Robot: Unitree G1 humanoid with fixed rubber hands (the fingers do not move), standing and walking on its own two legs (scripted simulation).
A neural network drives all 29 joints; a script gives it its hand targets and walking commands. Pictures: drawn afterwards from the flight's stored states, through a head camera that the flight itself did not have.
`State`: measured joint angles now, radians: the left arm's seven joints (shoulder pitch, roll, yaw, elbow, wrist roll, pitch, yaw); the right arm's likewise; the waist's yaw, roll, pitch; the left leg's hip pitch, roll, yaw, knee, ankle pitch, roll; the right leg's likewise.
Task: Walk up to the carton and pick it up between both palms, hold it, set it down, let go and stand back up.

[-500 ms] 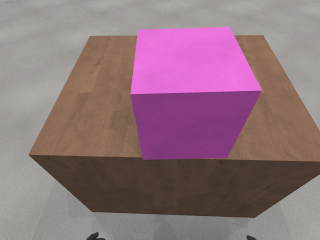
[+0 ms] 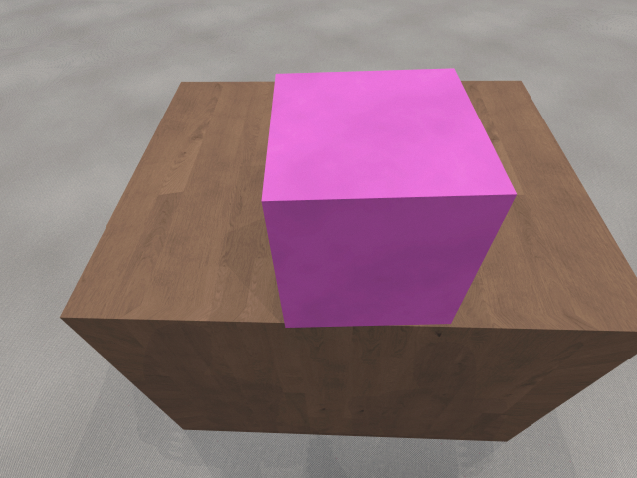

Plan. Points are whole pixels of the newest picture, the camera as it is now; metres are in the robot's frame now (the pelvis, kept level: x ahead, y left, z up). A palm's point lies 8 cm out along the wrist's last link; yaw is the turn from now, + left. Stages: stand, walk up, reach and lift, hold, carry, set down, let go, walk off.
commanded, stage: stand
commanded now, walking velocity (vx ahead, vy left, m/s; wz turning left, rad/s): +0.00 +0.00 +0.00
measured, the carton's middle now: (366, 203) +0.47 -0.04 +0.06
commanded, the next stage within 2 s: walk up in 0.82 s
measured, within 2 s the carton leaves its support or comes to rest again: neither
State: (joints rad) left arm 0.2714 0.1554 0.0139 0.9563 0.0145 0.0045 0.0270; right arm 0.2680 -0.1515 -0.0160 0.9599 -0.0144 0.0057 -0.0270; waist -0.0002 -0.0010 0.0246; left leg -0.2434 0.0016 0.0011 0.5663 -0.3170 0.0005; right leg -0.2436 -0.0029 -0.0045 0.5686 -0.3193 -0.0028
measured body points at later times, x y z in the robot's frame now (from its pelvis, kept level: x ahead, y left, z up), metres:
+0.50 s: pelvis +0.00 +0.00 +0.01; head +0.01 +0.00 +0.46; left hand -0.01 +0.20 -0.16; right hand -0.01 -0.20 -0.16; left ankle -0.01 +0.12 -0.73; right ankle -0.01 -0.12 -0.73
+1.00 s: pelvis +0.00 +0.00 +0.01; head +0.00 +0.00 +0.46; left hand -0.03 +0.19 -0.16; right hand -0.03 -0.20 -0.16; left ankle -0.01 +0.12 -0.73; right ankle -0.01 -0.12 -0.73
